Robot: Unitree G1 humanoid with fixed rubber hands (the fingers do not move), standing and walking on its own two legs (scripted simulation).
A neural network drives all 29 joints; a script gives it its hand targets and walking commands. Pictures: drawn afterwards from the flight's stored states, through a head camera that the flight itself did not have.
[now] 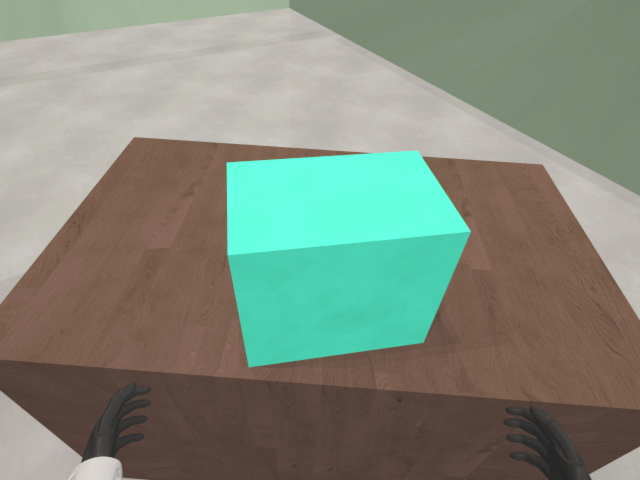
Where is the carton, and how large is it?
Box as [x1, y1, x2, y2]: [227, 151, 470, 366]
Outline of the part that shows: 417,151 227,162 228,259 249,366 423,342 470,231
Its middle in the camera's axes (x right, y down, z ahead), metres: +0.02 +0.02 +0.62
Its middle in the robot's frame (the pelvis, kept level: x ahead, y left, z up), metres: +0.46 -0.01 +0.02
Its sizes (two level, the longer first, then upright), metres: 0.298 0.191 0.262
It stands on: a pedestal, 0.67 m high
